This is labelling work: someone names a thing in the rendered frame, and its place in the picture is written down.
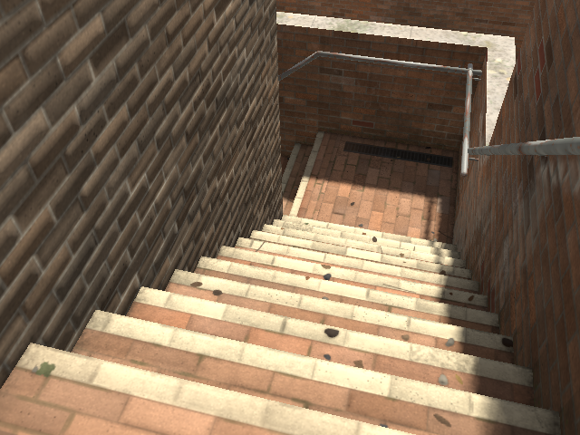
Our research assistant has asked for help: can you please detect stairs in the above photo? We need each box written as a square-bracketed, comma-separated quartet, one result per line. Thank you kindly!
[281, 143, 313, 216]
[71, 215, 561, 435]

